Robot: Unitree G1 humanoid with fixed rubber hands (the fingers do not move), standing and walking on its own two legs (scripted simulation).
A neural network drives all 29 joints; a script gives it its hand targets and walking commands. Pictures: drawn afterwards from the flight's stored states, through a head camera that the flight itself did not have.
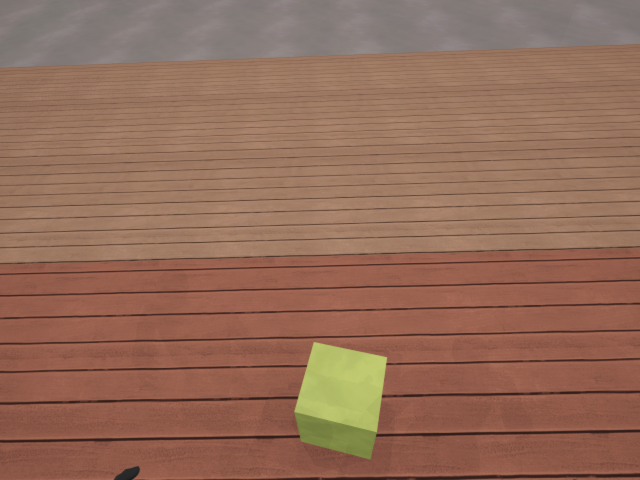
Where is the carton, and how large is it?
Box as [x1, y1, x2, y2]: [294, 342, 386, 458]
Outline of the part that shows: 314,342 294,411 301,441 370,458 377,427 386,357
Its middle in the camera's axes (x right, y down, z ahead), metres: +0.07 +0.46 +1.11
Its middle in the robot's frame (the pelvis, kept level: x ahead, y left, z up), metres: +0.47 +0.00 -0.66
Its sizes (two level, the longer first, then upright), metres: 0.210 0.200 0.250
